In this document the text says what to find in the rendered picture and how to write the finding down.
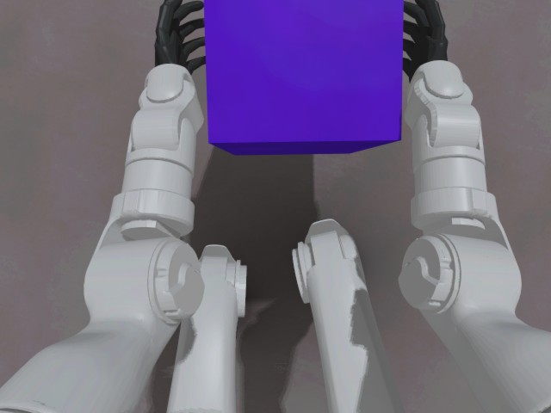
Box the right robot upper arm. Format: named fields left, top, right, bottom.
left=399, top=232, right=551, bottom=413

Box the right robot shin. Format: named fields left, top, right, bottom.
left=305, top=219, right=366, bottom=283

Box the left robot upper arm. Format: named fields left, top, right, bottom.
left=0, top=237, right=205, bottom=413

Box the left robot forearm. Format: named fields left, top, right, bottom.
left=84, top=64, right=204, bottom=303

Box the robot right thigh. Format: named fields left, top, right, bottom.
left=292, top=231, right=406, bottom=413

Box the right robot hand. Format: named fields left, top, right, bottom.
left=403, top=0, right=448, bottom=82

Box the carton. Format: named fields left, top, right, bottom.
left=204, top=0, right=404, bottom=155

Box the left robot hand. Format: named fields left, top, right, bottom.
left=154, top=0, right=206, bottom=75

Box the right robot forearm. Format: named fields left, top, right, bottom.
left=404, top=60, right=522, bottom=294

